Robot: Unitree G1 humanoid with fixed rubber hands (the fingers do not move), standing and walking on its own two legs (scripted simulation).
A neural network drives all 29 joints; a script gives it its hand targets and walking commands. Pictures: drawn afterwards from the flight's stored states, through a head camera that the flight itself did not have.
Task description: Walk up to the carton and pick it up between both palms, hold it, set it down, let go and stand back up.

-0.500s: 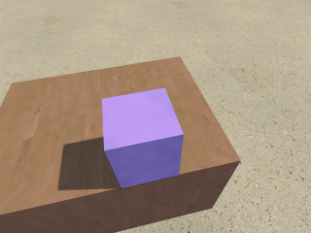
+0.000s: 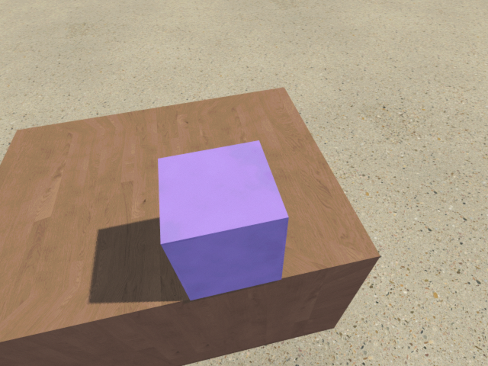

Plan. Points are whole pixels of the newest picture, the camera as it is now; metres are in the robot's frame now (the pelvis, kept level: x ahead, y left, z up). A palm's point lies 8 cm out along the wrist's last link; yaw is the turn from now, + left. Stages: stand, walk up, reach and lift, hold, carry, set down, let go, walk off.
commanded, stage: stand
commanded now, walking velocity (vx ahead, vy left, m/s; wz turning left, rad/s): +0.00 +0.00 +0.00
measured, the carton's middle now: (223, 223) +0.42 +0.06 -0.06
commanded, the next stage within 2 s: none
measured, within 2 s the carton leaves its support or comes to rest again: neither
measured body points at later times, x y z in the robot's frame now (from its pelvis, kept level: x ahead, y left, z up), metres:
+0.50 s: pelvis +0.00 -0.01 +0.00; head +0.01 -0.01 +0.45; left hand +0.07 +0.30 -0.12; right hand +0.06 -0.31 -0.13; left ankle +0.02 +0.13 -0.75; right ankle -0.03 -0.13 -0.75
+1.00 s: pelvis +0.00 +0.00 +0.00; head +0.01 -0.01 +0.45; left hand +0.07 +0.31 -0.12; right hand +0.05 -0.32 -0.13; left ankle +0.02 +0.13 -0.75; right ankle -0.03 -0.13 -0.75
